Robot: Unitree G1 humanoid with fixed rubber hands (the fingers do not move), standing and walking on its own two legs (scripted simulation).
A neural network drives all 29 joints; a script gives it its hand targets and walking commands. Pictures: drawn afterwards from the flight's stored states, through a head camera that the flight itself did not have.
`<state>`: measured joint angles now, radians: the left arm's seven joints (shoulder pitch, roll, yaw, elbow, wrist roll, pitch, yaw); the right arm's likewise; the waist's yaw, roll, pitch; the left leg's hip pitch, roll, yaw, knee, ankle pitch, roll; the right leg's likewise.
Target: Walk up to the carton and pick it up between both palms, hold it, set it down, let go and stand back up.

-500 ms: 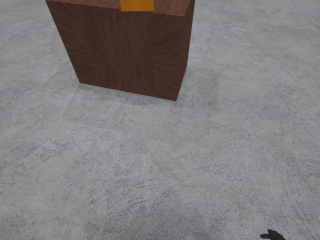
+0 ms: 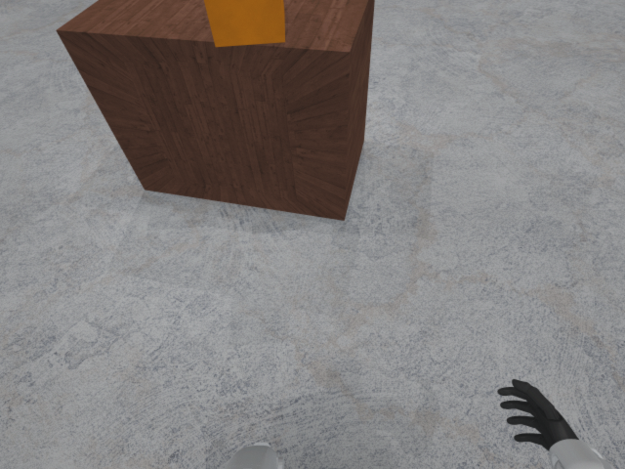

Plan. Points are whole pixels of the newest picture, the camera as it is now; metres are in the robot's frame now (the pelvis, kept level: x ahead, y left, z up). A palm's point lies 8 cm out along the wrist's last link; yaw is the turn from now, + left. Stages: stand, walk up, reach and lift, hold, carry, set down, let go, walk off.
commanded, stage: walk up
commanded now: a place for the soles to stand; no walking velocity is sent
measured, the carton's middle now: out of the picture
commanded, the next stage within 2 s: none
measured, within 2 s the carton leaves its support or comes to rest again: neither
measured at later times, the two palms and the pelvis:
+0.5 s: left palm (87, 410) +0.21 +0.32 -0.08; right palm (535, 416) +0.21 -0.30 -0.13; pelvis +0.15 +0.00 -0.01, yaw -1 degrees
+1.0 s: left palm (54, 350) +0.30 +0.42 -0.09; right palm (463, 308) +0.36 -0.22 -0.09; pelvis +0.27 +0.09 +0.00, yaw +0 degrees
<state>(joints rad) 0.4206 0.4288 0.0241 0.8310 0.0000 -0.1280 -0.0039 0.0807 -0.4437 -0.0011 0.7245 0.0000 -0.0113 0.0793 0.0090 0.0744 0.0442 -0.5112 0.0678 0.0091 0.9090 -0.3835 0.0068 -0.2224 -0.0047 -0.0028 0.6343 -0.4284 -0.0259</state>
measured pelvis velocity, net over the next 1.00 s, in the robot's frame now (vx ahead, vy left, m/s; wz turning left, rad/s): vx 0.27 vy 0.09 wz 0.01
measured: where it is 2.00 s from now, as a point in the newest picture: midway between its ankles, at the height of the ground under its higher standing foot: (287, 360)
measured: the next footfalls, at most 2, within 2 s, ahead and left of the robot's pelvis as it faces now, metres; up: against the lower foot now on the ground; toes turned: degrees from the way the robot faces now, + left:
left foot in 0.06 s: +0.12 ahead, +0.15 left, +0.00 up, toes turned +2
right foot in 0.40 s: +0.24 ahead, -0.11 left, +0.00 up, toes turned -2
